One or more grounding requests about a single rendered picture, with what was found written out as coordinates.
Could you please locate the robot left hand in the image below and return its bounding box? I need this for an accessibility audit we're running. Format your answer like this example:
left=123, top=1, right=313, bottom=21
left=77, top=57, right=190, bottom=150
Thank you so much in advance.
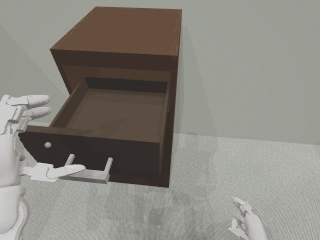
left=0, top=94, right=86, bottom=188

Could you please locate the drawer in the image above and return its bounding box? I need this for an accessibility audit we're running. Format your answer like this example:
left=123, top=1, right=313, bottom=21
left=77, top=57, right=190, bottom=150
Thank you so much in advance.
left=18, top=75, right=170, bottom=179

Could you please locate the robot left forearm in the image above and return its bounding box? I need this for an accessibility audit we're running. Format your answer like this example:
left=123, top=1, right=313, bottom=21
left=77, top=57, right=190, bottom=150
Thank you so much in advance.
left=0, top=185, right=31, bottom=240

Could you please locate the handle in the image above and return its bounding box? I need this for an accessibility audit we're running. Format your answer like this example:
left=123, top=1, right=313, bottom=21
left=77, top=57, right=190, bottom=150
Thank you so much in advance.
left=59, top=154, right=113, bottom=184

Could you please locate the robot right hand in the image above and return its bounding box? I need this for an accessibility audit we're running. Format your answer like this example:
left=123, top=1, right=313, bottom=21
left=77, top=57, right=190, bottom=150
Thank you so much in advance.
left=228, top=197, right=267, bottom=240

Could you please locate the cabinet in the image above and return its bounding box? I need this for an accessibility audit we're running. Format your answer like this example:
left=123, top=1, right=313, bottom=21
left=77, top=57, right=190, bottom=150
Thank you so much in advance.
left=50, top=6, right=182, bottom=188

